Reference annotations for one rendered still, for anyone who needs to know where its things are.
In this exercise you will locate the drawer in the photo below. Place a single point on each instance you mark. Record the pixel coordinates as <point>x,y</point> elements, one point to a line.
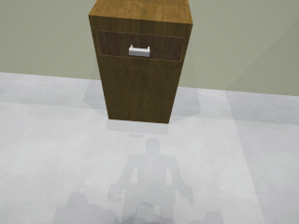
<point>161,47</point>

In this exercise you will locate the handle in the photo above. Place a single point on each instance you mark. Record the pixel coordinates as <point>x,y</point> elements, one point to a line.
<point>139,52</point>

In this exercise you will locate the cabinet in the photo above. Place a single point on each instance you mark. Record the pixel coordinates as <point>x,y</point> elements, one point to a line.
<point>140,89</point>

